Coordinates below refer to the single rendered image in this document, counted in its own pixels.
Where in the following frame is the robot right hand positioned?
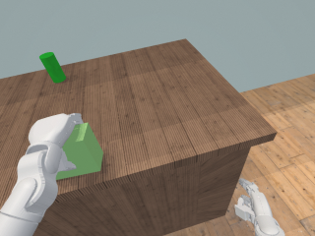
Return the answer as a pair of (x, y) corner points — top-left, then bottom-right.
(234, 178), (273, 224)

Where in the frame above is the table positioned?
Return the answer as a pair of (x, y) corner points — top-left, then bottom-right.
(0, 38), (277, 236)

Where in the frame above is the left robot forearm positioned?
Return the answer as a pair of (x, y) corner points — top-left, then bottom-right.
(0, 141), (62, 236)

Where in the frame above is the robot left hand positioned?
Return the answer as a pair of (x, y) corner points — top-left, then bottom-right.
(29, 113), (84, 172)

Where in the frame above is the sponge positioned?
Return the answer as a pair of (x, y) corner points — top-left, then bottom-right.
(55, 122), (103, 180)

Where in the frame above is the right robot forearm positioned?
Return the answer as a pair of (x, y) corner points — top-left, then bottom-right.
(254, 214), (285, 236)

